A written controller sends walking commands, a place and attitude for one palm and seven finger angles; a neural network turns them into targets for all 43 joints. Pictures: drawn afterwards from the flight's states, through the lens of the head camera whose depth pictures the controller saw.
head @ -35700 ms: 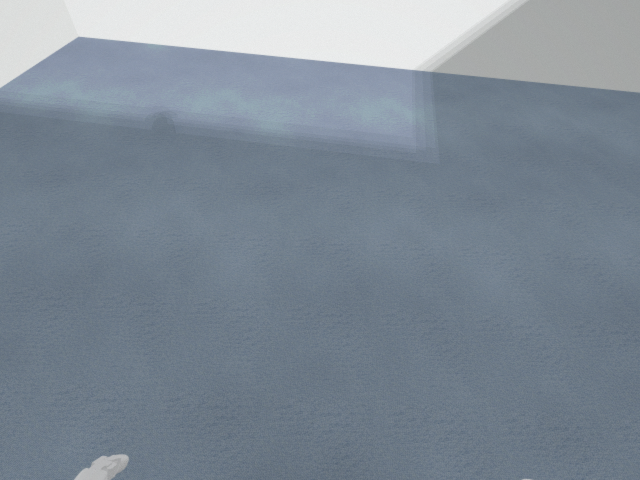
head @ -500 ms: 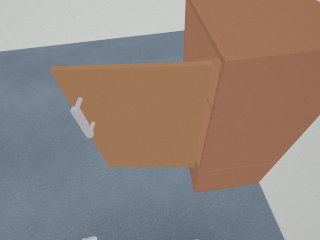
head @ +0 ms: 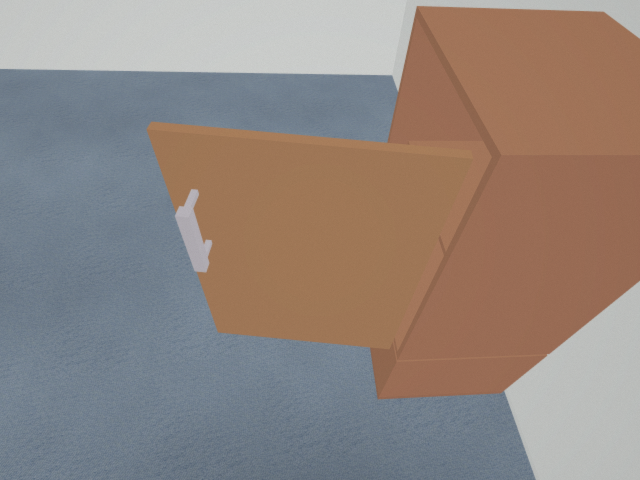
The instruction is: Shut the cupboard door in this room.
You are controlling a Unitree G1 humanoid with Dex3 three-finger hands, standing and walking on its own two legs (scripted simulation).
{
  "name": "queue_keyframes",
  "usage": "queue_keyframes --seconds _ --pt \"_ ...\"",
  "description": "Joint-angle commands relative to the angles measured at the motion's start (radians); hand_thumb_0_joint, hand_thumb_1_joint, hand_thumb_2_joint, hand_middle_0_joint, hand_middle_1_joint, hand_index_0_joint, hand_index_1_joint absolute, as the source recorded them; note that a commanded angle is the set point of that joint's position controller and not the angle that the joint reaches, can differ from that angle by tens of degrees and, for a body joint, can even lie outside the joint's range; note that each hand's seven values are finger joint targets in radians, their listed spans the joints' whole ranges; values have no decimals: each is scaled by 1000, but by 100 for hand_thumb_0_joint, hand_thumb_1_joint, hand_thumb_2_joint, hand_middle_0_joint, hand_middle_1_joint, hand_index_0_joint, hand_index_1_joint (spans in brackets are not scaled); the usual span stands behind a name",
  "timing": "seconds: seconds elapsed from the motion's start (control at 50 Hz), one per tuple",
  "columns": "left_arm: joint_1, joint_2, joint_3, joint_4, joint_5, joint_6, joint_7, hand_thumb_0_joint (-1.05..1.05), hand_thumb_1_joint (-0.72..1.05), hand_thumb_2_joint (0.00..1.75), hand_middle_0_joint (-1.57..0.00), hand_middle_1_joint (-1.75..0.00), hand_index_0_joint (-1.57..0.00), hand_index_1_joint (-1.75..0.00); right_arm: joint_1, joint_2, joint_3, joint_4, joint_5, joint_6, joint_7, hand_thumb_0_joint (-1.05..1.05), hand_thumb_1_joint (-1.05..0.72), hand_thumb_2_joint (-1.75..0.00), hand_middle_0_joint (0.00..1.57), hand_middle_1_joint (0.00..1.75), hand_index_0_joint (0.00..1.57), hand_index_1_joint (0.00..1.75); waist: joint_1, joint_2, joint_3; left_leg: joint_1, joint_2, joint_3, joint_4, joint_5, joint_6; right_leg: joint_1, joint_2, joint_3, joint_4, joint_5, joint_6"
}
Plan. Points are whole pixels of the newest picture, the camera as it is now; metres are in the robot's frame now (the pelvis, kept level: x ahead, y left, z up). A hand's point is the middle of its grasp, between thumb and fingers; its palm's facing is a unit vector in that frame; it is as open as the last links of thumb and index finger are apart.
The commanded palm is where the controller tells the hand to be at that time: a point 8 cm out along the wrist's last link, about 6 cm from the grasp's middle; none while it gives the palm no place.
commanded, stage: come to a stop and stand still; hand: left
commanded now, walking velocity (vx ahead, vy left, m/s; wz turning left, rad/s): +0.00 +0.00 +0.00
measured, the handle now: (197, 232) +0.45 +0.25 -0.01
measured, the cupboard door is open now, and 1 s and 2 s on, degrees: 82 82 82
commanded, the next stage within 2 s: look again from close up in 0.68 s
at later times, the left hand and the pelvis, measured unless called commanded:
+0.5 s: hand out of the picture -0.04 +0.15 -0.16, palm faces +0.02 -0.99 -0.17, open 7.3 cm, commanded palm none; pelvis -0.04 -0.01 +0.01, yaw -1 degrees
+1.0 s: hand out of the picture -0.05 +0.17 -0.18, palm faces +0.00 -0.99 -0.15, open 7.3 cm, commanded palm none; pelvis -0.04 +0.01 +0.00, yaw -2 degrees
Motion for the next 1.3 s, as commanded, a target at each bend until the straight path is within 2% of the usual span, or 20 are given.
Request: queue_keyframes --seconds 0.0,0.02,0.1,0.18,0.22,0.26,0.28,0.32,0.42,0.54,0.74,0.76,0.78,0.8,0.82,0.86,0.96,1.04,1.14,1.28 --pt "48 28 5 -60 -5 -5 12 0 90 90 -20 -30 -20 -30 62 -126 1 -42 -15 -13 -16 0 -90 -90 20 30 20 30 -6 214 -24 -44 303 -194 -228 456 187 6 -9 76 176 -267 26" --pt "37 29 3 -35 0 3 13 0 90 90 -20 -30 -20 -30 40 -98 13 -33 -13 -22 -24 0 -90 -90 20 30 20 30 -5 296 -31 -64 261 -201 -258 436 181 26 -15 101 214 -254 28" --pt "62 17 4 -3 4 7 5 0 90 90 -20 -30 -20 -30 24 -95 10 -39 -11 -19 -25 0 -90 -90 20 30 20 30 3 181 -25 -62 216 -158 -249 309 189 17 -7 106 272 -174 31" --pt "45 0 -10 3 4 -7 5 0 90 90 -20 -30 -20 -30 86 -100 4 -12 -11 -20 -23 0 -90 -90 20 30 20 30 -21 129 -13 3 216 -188 -238 244 188 48 -17 85 31 -157 41" --pt "104 4 -17 28 3 -24 9 0 90 90 -20 -30 -20 -30 96 -88 8 0 -1 -23 -21 0 -90 -90 20 30 20 30 -3 58 -57 3 158 -155 -156 176 129 157 -33 124 -212 13 38" --pt "83 57 -20 30 4 -41 10 0 90 90 -20 -30 -20 -30 105 -50 14 1 8 -23 -15 0 -90 -90 20 30 20 30 -36 -67 -46 9 64 -63 -96 112 49 133 -145 255 -268 150 -10" --pt "69 74 -21 26 2 -43 8 0 90 90 -20 -30 -20 -30 112 -40 15 8 7 -21 -11 0 -90 -90 20 30 20 30 -46 -59 -52 37 51 -52 -103 97 37 119 -171 253 -272 192 -26" --pt "35 52 -25 25 -2 -54 10 0 90 90 -20 -30 -20 -30 115 -56 13 32 0 -17 -12 0 -90 -90 20 30 20 30 -53 -172 -34 62 60 -43 -104 130 24 94 -137 232 -253 255 -31" --pt "49 39 -31 39 -7 -44 6 0 90 90 -20 -30 -20 -30 133 -51 29 83 0 -17 -12 0 -90 -90 20 30 20 30 -45 40 56 66 80 -69 -163 107 30 25 -84 212 -306 -39 -16" --pt "69 32 -31 58 -10 -39 3 0 90 90 -20 -30 -20 -30 186 -37 36 115 -3 -14 -14 0 -90 -90 20 30 20 30 -40 47 88 27 72 -72 -178 42 27 22 -72 207 -326 -134 -20" --pt "103 0 -36 80 -13 -50 7 0 90 90 -20 -30 -20 -30 230 -13 40 142 2 -30 -22 0 -90 -90 20 30 20 30 -35 39 27 46 89 -68 -165 146 27 87 -65 187 -293 12 -18" --pt "179 40 -38 98 9 -88 40 0 90 90 -20 -30 -20 -30 74 -59 36 72 7 -54 -9 0 -90 -90 20 30 20 30 12 41 48 -50 82 -28 95 134 2 89 -143 287 -302 549 42" --pt "143 102 -21 69 7 -95 45 0 90 90 -20 -30 -20 -30 136 -30 39 29 6 -53 -13 0 -90 -90 20 30 20 30 -67 33 -8 -79 49 -13 67 57 -2 227 -208 264 -214 1027 28" --pt "155 91 -22 48 -3 -95 39 0 90 90 -20 -30 -20 -30 214 6 38 46 2 -52 -17 0 -90 -90 20 30 20 30 -62 5 -117 -49 33 6 39 6 23 311 -204 234 -132 1115 21" --pt "154 67 -32 51 -9 -95 38 0 90 90 -20 -30 -20 -30 226 -3 33 53 3 -53 -18 0 -90 -90 20 30 20 30 -70 -44 -172 -35 27 4 35 38 25 337 -172 199 -97 1100 -6" --pt "136 44 -35 29 -12 -87 34 0 90 90 -20 -30 -20 -30 219 -23 29 46 9 -46 -18 0 -90 -90 20 30 20 30 -67 -117 -159 -5 46 -27 14 87 35 284 -135 193 -124 790 -19" --pt "101 33 -40 0 -4 -55 24 0 90 90 -20 -30 -20 -30 175 -45 30 38 3 -36 -12 0 -90 -90 20 30 20 30 -54 68 107 -56 75 -94 -80 51 43 21 -56 196 -237 -29 -20" --pt "106 44 -40 -13 1 -45 19 0 90 90 -20 -30 -20 -30 178 -75 24 18 -3 -31 -6 0 -90 -90 20 30 20 30 -53 52 131 -105 73 -134 -147 -105 52 -6 -39 187 -241 -173 -15" --pt "118 49 -36 -35 3 -33 13 0 90 90 -20 -30 -20 -30 158 -117 17 -5 -6 -33 -7 0 -90 -90 20 30 20 30 -40 92 61 -140 105 -203 -240 -233 69 68 -20 142 -181 -119 1" --pt "138 55 -39 -25 4 -34 5 0 90 90 -20 -30 -20 -30 144 -132 16 -3 1 -40 -7 0 -90 -90 20 30 20 30 -28 84 -10 -93 119 -224 -281 -192 80 116 -30 116 -176 -37 9"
